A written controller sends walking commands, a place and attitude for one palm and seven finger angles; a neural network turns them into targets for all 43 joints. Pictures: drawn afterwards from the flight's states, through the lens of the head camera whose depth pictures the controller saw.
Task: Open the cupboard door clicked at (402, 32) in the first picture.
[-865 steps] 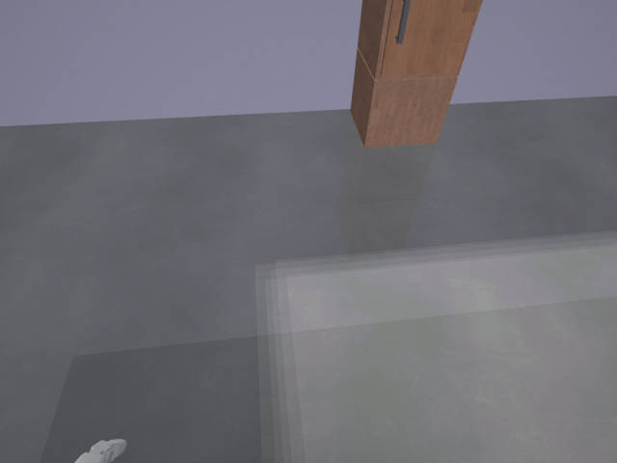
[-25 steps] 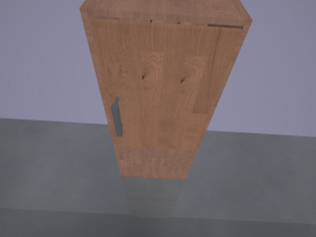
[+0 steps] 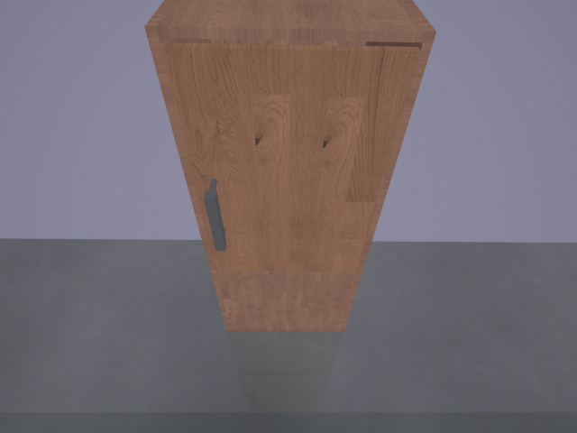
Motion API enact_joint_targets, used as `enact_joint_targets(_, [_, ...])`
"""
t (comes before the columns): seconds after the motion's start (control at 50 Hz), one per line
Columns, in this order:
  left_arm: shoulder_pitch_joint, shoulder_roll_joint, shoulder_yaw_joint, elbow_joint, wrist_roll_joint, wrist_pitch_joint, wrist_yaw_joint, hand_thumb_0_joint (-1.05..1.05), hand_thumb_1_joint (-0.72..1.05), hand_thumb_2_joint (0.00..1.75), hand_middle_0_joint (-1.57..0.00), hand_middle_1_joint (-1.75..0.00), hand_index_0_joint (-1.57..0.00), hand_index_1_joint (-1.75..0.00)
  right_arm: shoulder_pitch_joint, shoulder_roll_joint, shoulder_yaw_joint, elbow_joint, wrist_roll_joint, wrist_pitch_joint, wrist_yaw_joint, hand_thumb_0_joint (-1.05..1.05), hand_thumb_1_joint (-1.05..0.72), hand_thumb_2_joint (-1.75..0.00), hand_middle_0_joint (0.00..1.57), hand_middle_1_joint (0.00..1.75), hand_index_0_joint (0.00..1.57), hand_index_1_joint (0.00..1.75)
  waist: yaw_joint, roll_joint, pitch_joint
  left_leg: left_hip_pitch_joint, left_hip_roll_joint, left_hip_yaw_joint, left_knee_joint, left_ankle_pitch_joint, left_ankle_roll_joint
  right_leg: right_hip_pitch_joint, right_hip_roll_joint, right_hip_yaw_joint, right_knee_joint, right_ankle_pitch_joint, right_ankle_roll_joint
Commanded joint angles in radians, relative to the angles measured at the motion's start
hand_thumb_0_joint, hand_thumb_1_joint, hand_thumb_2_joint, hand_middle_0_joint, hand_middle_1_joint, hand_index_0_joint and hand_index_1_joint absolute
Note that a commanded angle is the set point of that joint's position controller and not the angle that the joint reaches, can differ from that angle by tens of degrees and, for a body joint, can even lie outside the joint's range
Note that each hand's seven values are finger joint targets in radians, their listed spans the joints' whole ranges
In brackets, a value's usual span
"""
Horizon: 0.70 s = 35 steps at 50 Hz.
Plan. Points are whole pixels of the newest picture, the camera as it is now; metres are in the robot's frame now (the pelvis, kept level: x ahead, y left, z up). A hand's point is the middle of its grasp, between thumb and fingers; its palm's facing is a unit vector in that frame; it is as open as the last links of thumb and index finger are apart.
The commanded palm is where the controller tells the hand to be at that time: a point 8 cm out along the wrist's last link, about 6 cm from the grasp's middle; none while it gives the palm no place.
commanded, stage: come to a stop and stand still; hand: left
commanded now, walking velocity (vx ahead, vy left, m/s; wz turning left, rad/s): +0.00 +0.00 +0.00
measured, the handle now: (217, 216) +0.54 +0.19 -0.08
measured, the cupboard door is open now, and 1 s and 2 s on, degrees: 0 0 0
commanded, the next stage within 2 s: look again from close up in 1.54 s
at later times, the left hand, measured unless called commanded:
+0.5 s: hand out of the picture -0.12 +0.25 -0.16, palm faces +0.07 -0.97 -0.23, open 7.3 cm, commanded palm none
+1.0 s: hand out of the picture -0.19 +0.30 -0.16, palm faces +0.07 -0.98 -0.20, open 7.3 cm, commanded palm none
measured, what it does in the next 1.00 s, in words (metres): walks backwards: right foot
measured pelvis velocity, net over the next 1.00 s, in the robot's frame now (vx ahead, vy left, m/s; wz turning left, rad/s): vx -0.17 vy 0.12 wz -0.01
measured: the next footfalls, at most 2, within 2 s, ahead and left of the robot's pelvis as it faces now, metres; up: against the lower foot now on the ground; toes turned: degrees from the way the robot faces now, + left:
right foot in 0.98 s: -0.17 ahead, +0.00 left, +0.00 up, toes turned -4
left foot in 1.20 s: -0.13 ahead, +0.26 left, +0.00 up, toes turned +0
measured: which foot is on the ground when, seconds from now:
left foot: down 0.00-0.98, up 1.00-1.00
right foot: down 0.00-0.66, up 0.68-0.96, down 0.98-1.00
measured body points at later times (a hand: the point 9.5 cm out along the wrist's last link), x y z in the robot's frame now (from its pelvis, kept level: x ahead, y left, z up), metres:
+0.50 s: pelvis -0.08 +0.05 +0.02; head -0.10 +0.07 +0.47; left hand -0.12 +0.30 -0.14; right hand -0.03 -0.20 -0.12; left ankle +0.04 +0.09 -0.71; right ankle -0.06 -0.10 -0.72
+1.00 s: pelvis -0.17 +0.12 +0.02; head -0.21 +0.13 +0.47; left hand -0.19 +0.35 -0.14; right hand -0.15 -0.12 -0.13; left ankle -0.04 +0.13 -0.71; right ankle -0.21 +0.01 -0.72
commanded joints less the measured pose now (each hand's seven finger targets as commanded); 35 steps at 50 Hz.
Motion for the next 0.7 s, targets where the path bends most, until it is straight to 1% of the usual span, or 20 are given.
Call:
enact_joint_targets(0.0, [0.029, 0.120, 0.024, -0.084, -0.008, -0.005, -0.001, 0.00, 0.90, 0.90, -0.20, -0.30, -0.20, -0.30, 0.042, -0.088, -0.017, -0.072, 0.000, -0.020, 0.006, 0.00, -0.90, -0.90, 0.20, 0.30, 0.20, 0.30, -0.010, -0.030, 0.006, 0.081, 0.079, -0.076, -0.071, 0.281, 0.017, -0.099, -0.117, 0.128, -0.142, 0.418, -0.043])
enact_joint_targets(0.04, [0.033, 0.114, 0.024, -0.081, -0.009, 0.000, -0.005, 0.00, 0.90, 0.90, -0.20, -0.30, -0.20, -0.30, 0.037, -0.119, -0.019, -0.073, -0.003, -0.021, 0.007, 0.00, -0.90, -0.90, 0.20, 0.30, 0.20, 0.30, 0.000, 0.072, 0.042, 0.029, 0.118, -0.157, -0.157, 0.194, 0.042, -0.111, -0.061, 0.096, -0.149, 0.174, -0.024])
enact_joint_targets(0.06, [0.041, 0.114, 0.024, -0.074, -0.009, 0.001, -0.007, 0.00, 0.90, 0.90, -0.20, -0.30, -0.20, -0.30, 0.030, -0.130, -0.019, -0.075, -0.004, -0.021, 0.007, 0.00, -0.90, -0.90, 0.20, 0.30, 0.20, 0.30, 0.006, 0.084, 0.058, -0.008, 0.132, -0.190, -0.202, 0.114, 0.051, -0.100, -0.043, 0.083, -0.156, 0.103, -0.020])
enact_joint_targets(0.12, [0.047, 0.121, 0.027, -0.062, -0.006, -0.001, -0.015, 0.00, 0.90, 0.90, -0.20, -0.30, -0.20, -0.30, 0.030, -0.153, -0.024, -0.083, -0.004, -0.022, 0.009, 0.00, -0.90, -0.90, 0.20, 0.30, 0.20, 0.30, 0.009, 0.059, 0.051, -0.055, 0.130, -0.225, -0.271, -0.092, 0.047, -0.072, -0.039, 0.083, -0.176, 0.040, -0.026])
enact_joint_targets(0.16, [0.047, 0.121, 0.029, -0.053, -0.004, 0.000, -0.020, 0.00, 0.90, 0.90, -0.20, -0.30, -0.20, -0.30, 0.036, -0.167, -0.028, -0.079, -0.005, -0.022, 0.009, 0.00, -0.90, -0.90, 0.20, 0.30, 0.20, 0.30, 0.007, 0.100, 0.035, -0.054, 0.135, -0.253, -0.338, -0.213, 0.044, -0.071, -0.028, 0.069, -0.163, 0.021, -0.027])
enact_joint_targets(0.22, [0.085, 0.114, 0.031, -0.028, -0.001, 0.001, -0.026, 0.00, 0.90, 0.90, -0.20, -0.30, -0.20, -0.30, 0.036, -0.186, -0.035, -0.073, -0.004, -0.023, 0.007, 0.00, -0.90, -0.90, 0.20, 0.30, 0.20, 0.30, 0.016, 0.109, -0.014, -0.045, 0.160, -0.296, -0.419, -0.293, 0.053, -0.028, -0.011, 0.041, -0.143, 0.027, -0.022])
enact_joint_targets(0.26, [0.124, 0.105, 0.032, -0.003, 0.001, 0.005, -0.029, 0.00, 0.90, 0.90, -0.20, -0.30, -0.20, -0.30, 0.026, -0.197, -0.039, -0.064, -0.003, -0.020, 0.006, 0.00, -0.90, -0.90, 0.20, 0.30, 0.20, 0.30, 0.026, 0.115, -0.012, -0.057, 0.167, -0.295, -0.461, -0.338, 0.049, -0.014, -0.005, 0.025, -0.139, 0.019, -0.024])
enact_joint_targets(0.3, [0.154, 0.099, 0.034, 0.019, 0.003, 0.006, -0.031, 0.00, 0.90, 0.90, -0.20, -0.30, -0.20, -0.30, 0.025, -0.196, -0.041, -0.055, -0.003, -0.017, 0.006, 0.00, -0.90, -0.90, 0.20, 0.30, 0.20, 0.30, 0.033, 0.072, -0.001, -0.070, 0.161, -0.282, -0.475, -0.339, 0.044, 0.009, -0.001, 0.020, -0.168, 0.020, -0.029])
enact_joint_targets(0.38, [0.205, 0.099, 0.036, 0.057, 0.005, 0.006, -0.030, 0.00, 0.90, 0.90, -0.20, -0.30, -0.20, -0.30, 0.032, -0.189, -0.040, -0.025, -0.001, -0.009, 0.006, 0.00, -0.90, -0.90, 0.20, 0.30, 0.20, 0.30, 0.033, 0.036, 0.014, -0.047, 0.119, -0.229, -0.462, -0.304, 0.006, -0.002, -0.015, 0.047, -0.238, 0.001, -0.043])
enact_joint_targets(0.42, [0.203, 0.106, 0.037, 0.070, 0.006, 0.004, -0.031, 0.00, 0.90, 0.90, -0.20, -0.30, -0.20, -0.30, 0.037, -0.180, -0.042, -0.009, 0.000, -0.004, 0.004, 0.00, -0.90, -0.90, 0.20, 0.30, 0.20, 0.30, 0.022, -0.003, 0.029, -0.026, 0.084, -0.184, -0.413, -0.276, -0.011, -0.050, -0.040, 0.089, -0.281, -0.047, -0.054])
enact_joint_targets(0.46, [0.170, 0.126, 0.042, 0.077, 0.006, 0.002, -0.030, 0.00, 0.90, 0.90, -0.20, -0.30, -0.20, -0.30, 0.057, -0.162, -0.043, 0.009, 0.002, 0.005, 0.003, 0.00, -0.90, -0.90, 0.20, 0.30, 0.20, 0.30, -0.002, -0.091, 0.037, 0.074, 0.025, -0.121, -0.234, -0.181, -0.026, -0.197, -0.112, 0.179, -0.383, -0.155, -0.081])
enact_joint_targets(0.5, [-0.001, 0.168, 0.059, 0.039, 0.003, 0.007, -0.020, 0.00, 0.90, 0.90, -0.20, -0.30, -0.20, -0.30, 0.154, -0.147, -0.059, 0.042, 0.002, 0.022, -0.001, 0.00, -0.90, -0.90, 0.20, 0.30, 0.20, 0.30, -0.081, -0.209, 0.028, 0.257, -0.023, -0.045, 0.160, -0.047, -0.040, -0.460, -0.238, 0.275, -0.523, -0.273, -0.144])
enact_joint_targets(0.52, [-0.120, 0.193, 0.071, 0.006, 0.004, 0.007, -0.015, 0.00, 0.90, 0.90, -0.20, -0.30, -0.20, -0.30, 0.207, -0.165, -0.073, 0.061, 0.004, 0.023, -0.001, 0.00, -0.90, -0.90, 0.20, 0.30, 0.20, 0.30, -0.120, -0.213, 0.033, 0.271, -0.003, -0.064, 0.269, -0.051, -0.030, -0.514, -0.265, 0.269, -0.520, -0.226, -0.149])
enact_joint_targets(0.56, [-0.203, 0.218, 0.076, -0.016, 0.008, -0.006, -0.014, 0.00, 0.90, 0.90, -0.20, -0.30, -0.20, -0.30, 0.254, -0.171, -0.072, 0.076, 0.015, 0.002, 0.004, 0.00, -0.90, -0.90, 0.20, 0.30, 0.20, 0.30, -0.139, -0.152, 0.047, 0.251, 0.053, -0.100, 0.160, -0.091, -0.011, -0.453, -0.234, 0.205, -0.411, -0.097, -0.120])
enact_joint_targets(0.58, [-0.173, 0.216, 0.071, -0.009, 0.008, -0.006, -0.015, 0.00, 0.90, 0.90, -0.20, -0.30, -0.20, -0.30, 0.243, -0.164, -0.061, 0.068, 0.017, -0.007, 0.009, 0.00, -0.90, -0.90, 0.20, 0.30, 0.20, 0.30, -0.121, -0.082, 0.083, 0.210, 0.057, -0.110, -0.013, -0.102, -0.009, -0.419, -0.193, 0.184, -0.313, -0.096, -0.093])
enact_joint_targets(0.6, [-0.095, 0.186, 0.059, 0.020, 0.005, 0.001, -0.019, 0.00, 0.90, 0.90, -0.20, -0.30, -0.20, -0.30, 0.219, -0.161, -0.049, 0.056, 0.011, -0.021, 0.010, 0.00, -0.90, -0.90, 0.20, 0.30, 0.20, 0.30, -0.081, 0.058, 0.127, 0.114, 0.075, -0.174, -0.242, -0.179, -0.012, -0.371, -0.118, 0.143, -0.155, -0.106, -0.059])
enact_joint_targets(0.62, [-0.006, 0.135, 0.050, 0.041, -0.007, 0.008, -0.023, 0.00, 0.90, 0.90, -0.20, -0.30, -0.20, -0.30, 0.177, -0.212, -0.051, 0.037, -0.002, -0.036, 0.002, 0.00, -0.90, -0.90, 0.20, 0.30, 0.20, 0.30, -0.038, 0.254, 0.164, -0.003, 0.209, -0.437, -0.467, -0.352, 0.012, -0.341, -0.010, 0.072, 0.024, -0.042, -0.007])
enact_joint_targets(0.64, [0.045, 0.121, 0.048, 0.057, -0.008, 0.008, -0.027, 0.00, 0.90, 0.90, -0.20, -0.30, -0.20, -0.30, 0.101, -0.256, -0.051, 0.008, -0.002, -0.041, -0.011, 0.00, -0.90, -0.90, 0.20, 0.30, 0.20, 0.30, 0.006, 0.280, 0.183, -0.142, 0.288, -0.554, -0.566, -0.438, 0.069, -0.261, 0.002, 0.115, 0.138, -0.003, 0.005])
enact_joint_targets(0.66, [0.097, 0.116, 0.050, 0.095, -0.004, 0.016, -0.029, 0.00, 0.90, 0.90, -0.20, -0.30, -0.20, -0.30, 0.039, -0.240, -0.045, 0.004, -0.005, -0.038, -0.009, 0.00, -0.90, -0.90, 0.20, 0.30, 0.20, 0.30, 0.038, 0.241, 0.123, -0.243, 0.290, -0.520, -0.606, -0.551, 0.095, -0.133, -0.013, 0.140, 0.238, 0.026, -0.003])
enact_joint_targets(0.68, [0.123, 0.116, 0.050, 0.119, 0.007, 0.027, -0.026, 0.00, 0.90, 0.90, -0.20, -0.30, -0.20, -0.30, 0.016, -0.221, -0.036, 0.006, -0.005, -0.036, -0.009, 0.00, -0.90, -0.90, 0.20, 0.30, 0.20, 0.30, 0.055, 0.246, 0.096, -0.269, 0.264, -0.529, -0.621, -0.568, 0.072, -0.111, 0.007, 0.146, 0.327, 0.036, -0.003])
